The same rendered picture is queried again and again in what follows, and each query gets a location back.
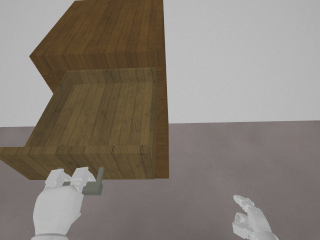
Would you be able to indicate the handle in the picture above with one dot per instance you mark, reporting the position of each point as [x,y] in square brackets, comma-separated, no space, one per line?
[92,187]

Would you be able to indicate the robot left hand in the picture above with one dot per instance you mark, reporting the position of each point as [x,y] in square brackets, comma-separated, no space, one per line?
[57,207]

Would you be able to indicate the robot right hand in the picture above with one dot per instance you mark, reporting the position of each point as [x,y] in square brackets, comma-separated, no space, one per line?
[255,221]

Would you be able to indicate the cabinet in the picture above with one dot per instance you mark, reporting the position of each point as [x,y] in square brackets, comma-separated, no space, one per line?
[111,34]

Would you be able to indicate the right robot forearm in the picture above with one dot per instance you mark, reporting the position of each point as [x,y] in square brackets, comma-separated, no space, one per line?
[265,235]

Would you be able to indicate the drawer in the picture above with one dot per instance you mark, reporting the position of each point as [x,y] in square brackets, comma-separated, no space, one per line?
[95,118]

